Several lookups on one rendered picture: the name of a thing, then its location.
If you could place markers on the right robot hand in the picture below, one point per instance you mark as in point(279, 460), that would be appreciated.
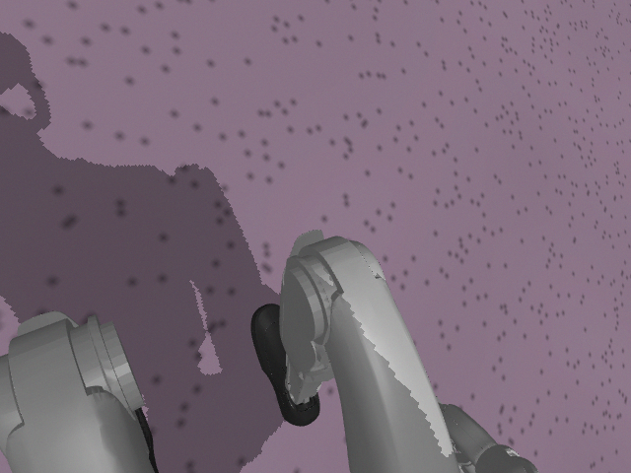
point(469, 439)

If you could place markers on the right robot foot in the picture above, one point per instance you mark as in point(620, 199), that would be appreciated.
point(271, 354)

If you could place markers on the right robot arm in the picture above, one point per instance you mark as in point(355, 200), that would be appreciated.
point(503, 459)

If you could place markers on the left robot foot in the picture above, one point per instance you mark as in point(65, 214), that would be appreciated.
point(148, 437)

